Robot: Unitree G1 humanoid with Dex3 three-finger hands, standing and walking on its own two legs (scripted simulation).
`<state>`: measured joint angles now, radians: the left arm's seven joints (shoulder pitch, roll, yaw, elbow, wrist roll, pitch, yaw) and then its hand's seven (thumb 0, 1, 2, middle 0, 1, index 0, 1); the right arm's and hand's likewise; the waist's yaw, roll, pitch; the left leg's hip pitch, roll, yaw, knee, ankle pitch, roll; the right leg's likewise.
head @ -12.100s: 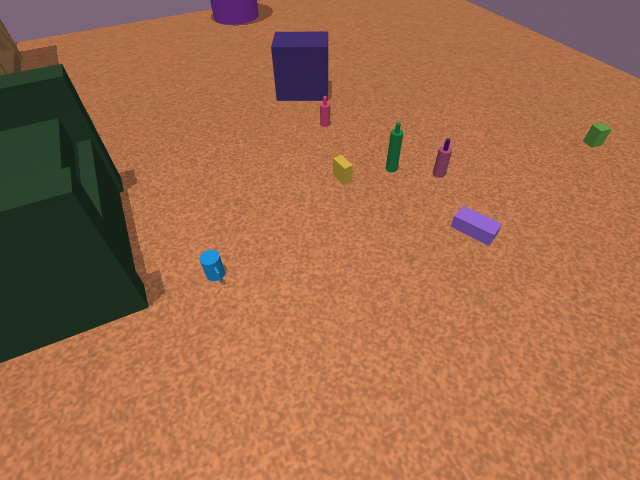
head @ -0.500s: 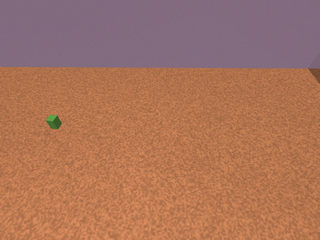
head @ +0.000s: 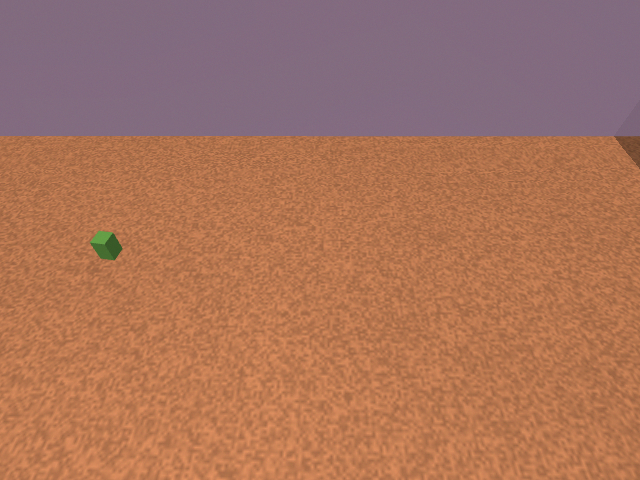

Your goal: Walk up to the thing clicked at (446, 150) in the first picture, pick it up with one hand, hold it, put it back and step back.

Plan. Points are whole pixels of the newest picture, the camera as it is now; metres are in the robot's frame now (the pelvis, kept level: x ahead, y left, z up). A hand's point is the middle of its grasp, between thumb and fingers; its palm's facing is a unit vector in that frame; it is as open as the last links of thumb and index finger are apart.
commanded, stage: stand
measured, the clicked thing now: out of the picture +0.22 +1.11 -0.68
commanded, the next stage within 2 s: walk up in 0.96 s
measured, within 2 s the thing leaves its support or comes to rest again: neither
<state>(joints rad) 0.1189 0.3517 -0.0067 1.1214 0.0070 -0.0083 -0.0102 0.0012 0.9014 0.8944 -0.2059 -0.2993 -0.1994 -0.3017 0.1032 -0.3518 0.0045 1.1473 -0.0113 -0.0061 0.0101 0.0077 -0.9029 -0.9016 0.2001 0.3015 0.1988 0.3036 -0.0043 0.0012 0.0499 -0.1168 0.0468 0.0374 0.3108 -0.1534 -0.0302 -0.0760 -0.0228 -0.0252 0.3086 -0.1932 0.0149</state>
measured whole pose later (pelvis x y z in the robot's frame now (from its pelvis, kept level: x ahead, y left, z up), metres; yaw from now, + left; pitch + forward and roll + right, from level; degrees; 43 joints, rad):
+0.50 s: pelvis +0.00 +0.00 +0.00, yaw +0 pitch -2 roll +0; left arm 0.12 0.36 -0.01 1.12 0.01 -0.01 -0.01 0.00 0.90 0.89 -0.21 -0.30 -0.20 -0.30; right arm 0.11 -0.35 0.00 1.14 -0.01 -0.01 0.01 0.01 -0.90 -0.90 0.20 0.30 0.20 0.30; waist 0.00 0.00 0.05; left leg -0.11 0.05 0.04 0.31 -0.16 -0.03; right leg -0.07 -0.02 -0.02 0.31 -0.20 0.01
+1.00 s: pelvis +0.01 +0.00 +0.00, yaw +0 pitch -2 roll +0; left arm 0.14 0.35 0.01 1.10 0.02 -0.01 -0.03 0.00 0.90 0.89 -0.21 -0.30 -0.20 -0.30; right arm 0.12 -0.35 -0.02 1.12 -0.02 -0.01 0.03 0.01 -0.90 -0.90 0.20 0.30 0.20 0.30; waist 0.00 0.00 0.04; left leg -0.13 0.05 0.04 0.37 -0.25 -0.01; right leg -0.09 -0.02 -0.02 0.37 -0.29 0.00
